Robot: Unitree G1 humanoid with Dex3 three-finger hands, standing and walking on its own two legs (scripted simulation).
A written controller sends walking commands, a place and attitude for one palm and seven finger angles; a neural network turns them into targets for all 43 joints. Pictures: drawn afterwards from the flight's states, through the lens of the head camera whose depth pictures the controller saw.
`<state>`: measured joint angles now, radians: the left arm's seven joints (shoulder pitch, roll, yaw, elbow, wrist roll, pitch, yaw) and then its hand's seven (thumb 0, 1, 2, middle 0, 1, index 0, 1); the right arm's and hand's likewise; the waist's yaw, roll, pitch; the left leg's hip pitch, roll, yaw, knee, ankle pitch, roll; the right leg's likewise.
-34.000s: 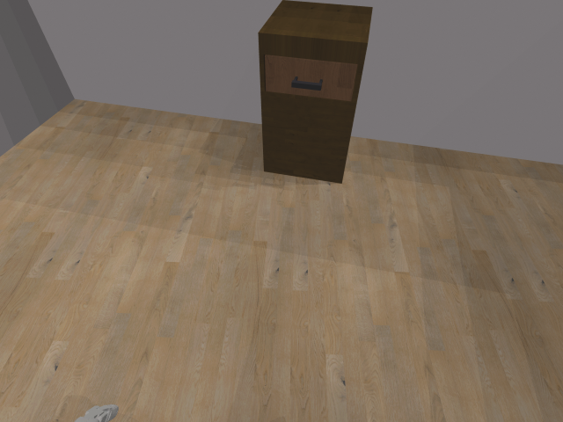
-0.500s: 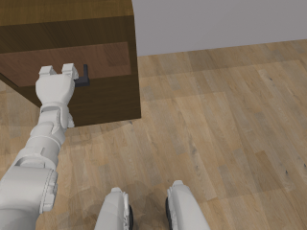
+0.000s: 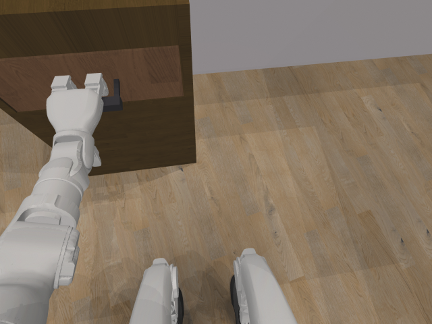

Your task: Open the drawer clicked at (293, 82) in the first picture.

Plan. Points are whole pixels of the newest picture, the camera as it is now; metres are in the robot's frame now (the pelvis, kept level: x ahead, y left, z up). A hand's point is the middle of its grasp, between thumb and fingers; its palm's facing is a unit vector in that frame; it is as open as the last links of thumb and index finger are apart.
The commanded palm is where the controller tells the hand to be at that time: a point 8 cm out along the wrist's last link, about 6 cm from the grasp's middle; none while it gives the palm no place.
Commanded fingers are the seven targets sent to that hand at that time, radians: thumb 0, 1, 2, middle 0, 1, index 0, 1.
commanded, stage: lower the fingers behind the handle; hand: left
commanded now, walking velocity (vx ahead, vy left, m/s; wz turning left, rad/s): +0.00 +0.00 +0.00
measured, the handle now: (90, 96) +0.57 +0.23 -0.06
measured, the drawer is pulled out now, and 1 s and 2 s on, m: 0.00 0.00 0.02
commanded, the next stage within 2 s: close the thumb around the handle in 0.76 s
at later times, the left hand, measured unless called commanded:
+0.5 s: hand (92, 128) +0.50 +0.22 -0.07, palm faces -0.01 +0.00 -1.00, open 14.1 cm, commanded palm +0.47 +0.22 -0.03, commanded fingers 0.00 -0.50 0.30 -0.30 -1.20 -0.30 -1.20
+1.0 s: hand (93, 128) +0.50 +0.22 -0.07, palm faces -0.04 +0.00 -1.00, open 13.6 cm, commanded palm +0.48 +0.21 -0.03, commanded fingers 0.00 -0.05 0.49 -0.33 -1.25 -0.33 -1.25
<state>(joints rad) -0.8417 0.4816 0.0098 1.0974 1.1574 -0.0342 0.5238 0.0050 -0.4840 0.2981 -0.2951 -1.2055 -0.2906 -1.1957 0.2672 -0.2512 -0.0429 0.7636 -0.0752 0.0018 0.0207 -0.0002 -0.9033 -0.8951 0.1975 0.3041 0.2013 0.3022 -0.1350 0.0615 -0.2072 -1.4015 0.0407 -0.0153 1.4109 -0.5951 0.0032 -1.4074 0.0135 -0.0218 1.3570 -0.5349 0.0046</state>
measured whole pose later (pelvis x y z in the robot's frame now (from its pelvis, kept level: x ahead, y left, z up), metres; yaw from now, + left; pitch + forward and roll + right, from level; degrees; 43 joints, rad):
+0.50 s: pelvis -0.01 +0.00 -0.03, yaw -1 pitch +35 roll -3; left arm -0.86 0.51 0.03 1.05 1.15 -0.04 0.50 0.01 -0.48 0.30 -0.26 -1.19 -0.26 -1.18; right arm 0.26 -0.25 -0.04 0.75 -0.07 -0.01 0.02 0.00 -0.90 -0.90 0.20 0.30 0.20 0.30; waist -0.14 0.07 -0.20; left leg -1.52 0.04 -0.02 1.53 -0.62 0.01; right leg -1.53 0.02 -0.02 1.47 -0.56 0.01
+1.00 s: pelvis -0.01 +0.00 -0.02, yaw -1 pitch +35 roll -3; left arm -0.84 0.50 0.03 1.04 1.15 -0.03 0.48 0.00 -0.41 0.33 -0.26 -1.20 -0.29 -1.17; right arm 0.26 -0.25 -0.04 0.75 -0.07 -0.01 0.03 0.00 -0.90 -0.90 0.20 0.30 0.20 0.30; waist -0.14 0.07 -0.20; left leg -1.50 0.04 -0.02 1.50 -0.62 0.00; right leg -1.50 0.02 -0.02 1.45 -0.56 0.01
